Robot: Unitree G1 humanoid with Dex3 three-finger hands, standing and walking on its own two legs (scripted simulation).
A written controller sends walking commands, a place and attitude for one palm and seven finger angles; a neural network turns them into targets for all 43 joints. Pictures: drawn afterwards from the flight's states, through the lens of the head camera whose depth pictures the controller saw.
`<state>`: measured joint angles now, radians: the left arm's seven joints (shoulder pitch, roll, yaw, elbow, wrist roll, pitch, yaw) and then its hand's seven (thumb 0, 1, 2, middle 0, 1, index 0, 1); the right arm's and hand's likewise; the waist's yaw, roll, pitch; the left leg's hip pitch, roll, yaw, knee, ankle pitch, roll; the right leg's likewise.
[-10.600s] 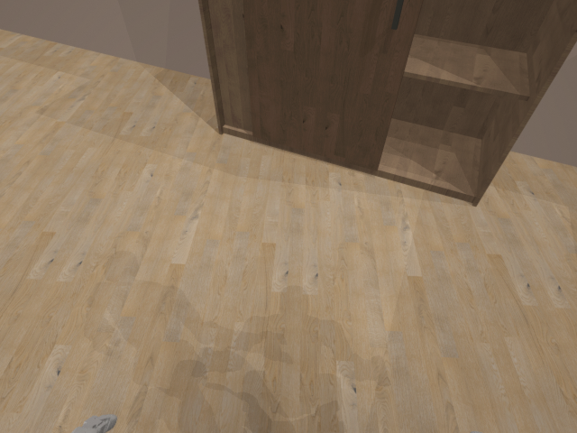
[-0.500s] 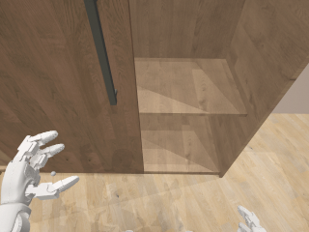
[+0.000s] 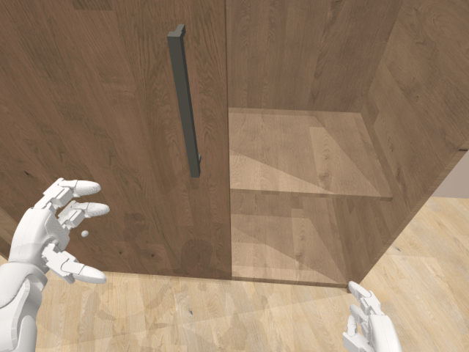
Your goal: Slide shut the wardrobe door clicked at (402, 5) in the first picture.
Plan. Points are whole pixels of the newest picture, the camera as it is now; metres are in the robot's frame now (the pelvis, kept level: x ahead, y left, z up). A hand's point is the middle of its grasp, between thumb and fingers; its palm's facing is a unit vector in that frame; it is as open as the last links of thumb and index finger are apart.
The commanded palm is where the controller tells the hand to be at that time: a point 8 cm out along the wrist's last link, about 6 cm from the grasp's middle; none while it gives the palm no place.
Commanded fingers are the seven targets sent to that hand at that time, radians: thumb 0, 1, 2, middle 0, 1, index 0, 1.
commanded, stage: raise the hand with hooked fingers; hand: left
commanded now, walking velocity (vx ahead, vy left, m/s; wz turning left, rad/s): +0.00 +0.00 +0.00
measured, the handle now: (189, 112) +0.50 +0.14 +0.16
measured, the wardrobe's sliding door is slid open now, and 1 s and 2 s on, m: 0.49 0.49 0.49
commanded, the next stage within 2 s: move the hooked fingers beside the handle in 0.66 s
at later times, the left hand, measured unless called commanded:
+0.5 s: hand (82, 211) +0.28 +0.26 +0.13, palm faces +0.12 -0.99 -0.05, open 14.0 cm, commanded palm +0.25 +0.30 +0.13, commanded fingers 0.00 -0.50 0.30 -0.30 -1.20 -0.30 -1.20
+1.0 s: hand (104, 202) +0.30 +0.24 +0.12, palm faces +0.07 -1.00 -0.05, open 14.0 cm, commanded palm +0.27 +0.29 +0.13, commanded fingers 0.00 -0.50 0.30 -0.30 -1.20 -0.30 -1.20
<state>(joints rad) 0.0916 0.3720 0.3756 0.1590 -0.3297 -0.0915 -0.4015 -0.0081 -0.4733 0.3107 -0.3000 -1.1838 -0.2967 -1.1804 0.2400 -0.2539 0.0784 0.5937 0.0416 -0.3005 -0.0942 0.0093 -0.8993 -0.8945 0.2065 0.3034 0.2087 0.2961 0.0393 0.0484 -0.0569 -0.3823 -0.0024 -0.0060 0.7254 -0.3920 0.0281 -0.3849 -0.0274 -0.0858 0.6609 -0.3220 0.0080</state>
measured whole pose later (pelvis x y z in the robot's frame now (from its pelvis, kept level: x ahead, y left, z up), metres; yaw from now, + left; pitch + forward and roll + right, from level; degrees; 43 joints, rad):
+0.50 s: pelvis +0.00 -0.01 +0.01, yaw -1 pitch +1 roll -1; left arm 0.00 0.38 0.46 0.24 -0.32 -0.11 -0.40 -0.01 -0.50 0.30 -0.30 -1.20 -0.30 -1.20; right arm 0.28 -0.28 0.05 0.64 0.04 -0.30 -0.10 0.01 -0.90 -0.89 0.20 0.30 0.21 0.30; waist 0.02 0.04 -0.04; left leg -0.30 0.01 0.00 0.62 -0.35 0.01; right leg -0.31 -0.01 -0.08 0.58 -0.29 -0.01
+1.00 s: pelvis -0.01 -0.02 +0.01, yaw +0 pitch +2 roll -1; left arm -0.14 0.38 0.40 0.38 -0.30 -0.12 -0.41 -0.01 -0.50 0.30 -0.30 -1.20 -0.30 -1.20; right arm 0.24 -0.28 0.06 0.66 0.05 -0.31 -0.13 0.01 -0.90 -0.89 0.21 0.30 0.21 0.30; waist 0.02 0.06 -0.01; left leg -0.32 0.01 -0.01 0.63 -0.33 0.00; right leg -0.34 -0.01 -0.09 0.59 -0.28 -0.02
